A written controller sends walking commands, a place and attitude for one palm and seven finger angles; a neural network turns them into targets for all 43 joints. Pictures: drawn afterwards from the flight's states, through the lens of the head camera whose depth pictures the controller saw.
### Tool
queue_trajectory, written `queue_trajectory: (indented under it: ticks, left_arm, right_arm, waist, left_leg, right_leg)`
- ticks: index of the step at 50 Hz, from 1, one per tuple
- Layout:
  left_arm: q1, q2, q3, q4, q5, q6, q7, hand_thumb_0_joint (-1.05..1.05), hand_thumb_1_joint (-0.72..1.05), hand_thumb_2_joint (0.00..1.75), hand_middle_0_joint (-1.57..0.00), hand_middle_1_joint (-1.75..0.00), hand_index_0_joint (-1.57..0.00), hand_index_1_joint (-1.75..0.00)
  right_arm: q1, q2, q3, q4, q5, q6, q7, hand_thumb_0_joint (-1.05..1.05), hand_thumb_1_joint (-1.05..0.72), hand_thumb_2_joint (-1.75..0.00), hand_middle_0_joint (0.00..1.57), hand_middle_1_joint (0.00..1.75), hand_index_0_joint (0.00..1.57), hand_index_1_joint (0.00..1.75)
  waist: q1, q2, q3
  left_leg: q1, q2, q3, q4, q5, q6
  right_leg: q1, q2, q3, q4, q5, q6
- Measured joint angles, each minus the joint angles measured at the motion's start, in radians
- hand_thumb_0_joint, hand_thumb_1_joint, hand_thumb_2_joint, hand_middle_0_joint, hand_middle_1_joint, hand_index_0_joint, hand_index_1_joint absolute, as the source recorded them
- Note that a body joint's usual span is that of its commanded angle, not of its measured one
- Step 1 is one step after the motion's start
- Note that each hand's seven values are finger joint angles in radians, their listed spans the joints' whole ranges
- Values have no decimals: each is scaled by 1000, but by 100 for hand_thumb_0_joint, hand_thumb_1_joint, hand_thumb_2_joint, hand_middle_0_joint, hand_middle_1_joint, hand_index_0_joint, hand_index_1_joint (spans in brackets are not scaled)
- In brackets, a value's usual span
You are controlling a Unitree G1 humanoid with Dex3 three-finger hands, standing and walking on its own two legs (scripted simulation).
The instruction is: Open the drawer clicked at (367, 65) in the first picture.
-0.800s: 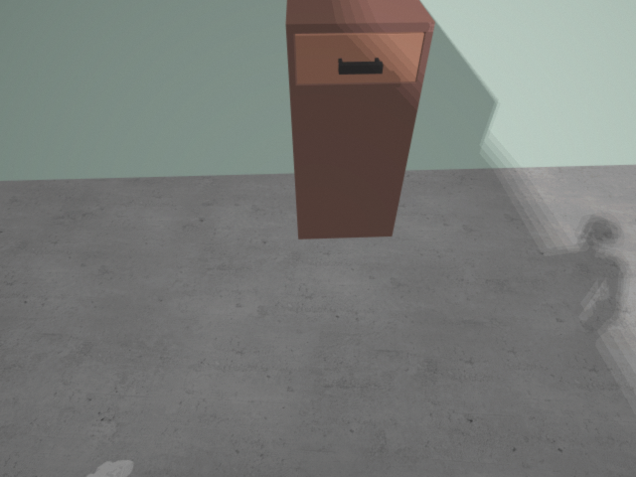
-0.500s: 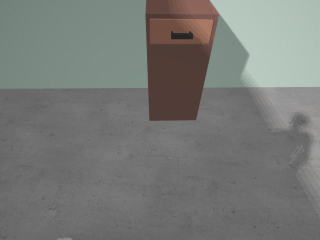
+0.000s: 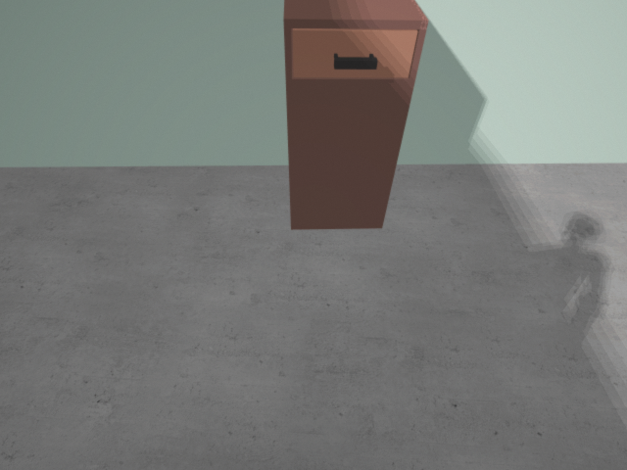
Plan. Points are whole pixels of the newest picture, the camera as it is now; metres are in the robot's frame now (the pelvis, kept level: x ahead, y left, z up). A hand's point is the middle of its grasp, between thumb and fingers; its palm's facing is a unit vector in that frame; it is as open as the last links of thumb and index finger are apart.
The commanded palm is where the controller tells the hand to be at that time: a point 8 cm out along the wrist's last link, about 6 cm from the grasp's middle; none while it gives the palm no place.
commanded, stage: stand and wait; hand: left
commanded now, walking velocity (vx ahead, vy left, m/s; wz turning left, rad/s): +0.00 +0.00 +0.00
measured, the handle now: (354, 59) +1.20 -0.05 +0.00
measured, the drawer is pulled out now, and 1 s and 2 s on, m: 0.00 0.00 0.00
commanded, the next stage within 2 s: look at it before walking up in 0.02 s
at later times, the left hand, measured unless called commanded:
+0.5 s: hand out of the picture +0.07 +0.25 -0.16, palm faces -0.03 -0.94 -0.33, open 7.4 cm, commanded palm none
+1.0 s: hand out of the picture +0.07 +0.22 -0.17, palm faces -0.10 -0.95 -0.29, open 7.4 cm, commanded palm none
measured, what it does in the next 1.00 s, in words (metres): stands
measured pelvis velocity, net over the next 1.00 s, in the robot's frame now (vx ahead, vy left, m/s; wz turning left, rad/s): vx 0.00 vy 0.00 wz -0.10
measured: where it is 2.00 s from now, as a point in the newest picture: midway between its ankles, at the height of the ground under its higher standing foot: outside the picture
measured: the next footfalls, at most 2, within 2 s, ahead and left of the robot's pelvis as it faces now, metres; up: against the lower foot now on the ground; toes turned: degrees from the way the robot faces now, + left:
left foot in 1.74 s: +0.26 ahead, +0.06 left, +0.00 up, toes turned -25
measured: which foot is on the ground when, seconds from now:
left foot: down 0.00-1.00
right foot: down 0.00-1.00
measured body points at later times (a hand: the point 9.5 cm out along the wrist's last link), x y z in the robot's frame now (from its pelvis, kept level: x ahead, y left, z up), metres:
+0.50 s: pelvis +0.01 +0.00 +0.00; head +0.01 +0.00 +0.45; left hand +0.08 +0.30 -0.13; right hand +0.09 -0.29 -0.13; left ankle +0.01 +0.12 -0.74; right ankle +0.01 -0.12 -0.74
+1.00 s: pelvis +0.00 +0.00 -0.01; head +0.02 -0.01 +0.44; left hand +0.08 +0.27 -0.15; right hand +0.07 -0.28 -0.15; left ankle +0.01 +0.12 -0.74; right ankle +0.01 -0.12 -0.74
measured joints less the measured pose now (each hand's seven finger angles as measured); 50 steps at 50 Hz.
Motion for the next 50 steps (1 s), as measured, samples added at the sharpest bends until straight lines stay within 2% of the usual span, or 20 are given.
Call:
queue_trajectory:
  ticks: [39,43,50]
  left_arm:
    - [-15,-1,-1,1,3,-6,1,0,90,90,-20,-30,-21,-30]
    - [-5,-8,7,-15,2,9,7,0,90,90,-20,-30,-21,-30]
    - [37,-50,21,-69,7,51,1,0,91,90,-20,-30,-20,-30]
  right_arm:
    - [-37,-6,2,0,2,-5,-1,1,-91,-90,20,30,20,30]
    - [-41,2,-3,-16,0,1,-12,1,-91,-90,20,30,20,30]
    - [-22,62,-18,-84,-1,23,-22,1,-91,-90,20,30,20,30]
  waist:
    - [5,3,-3]
    - [15,4,0]
    - [15,-9,19]
  left_leg:
    - [36,5,6,-40,0,-4]
    - [21,14,27,-13,-15,-8]
    - [-37,39,93,99,-76,-11]
  right_leg:
    - [29,4,5,-30,-2,-3]
    - [4,14,26,-3,-8,-5]
    - [-92,42,91,129,-51,-8]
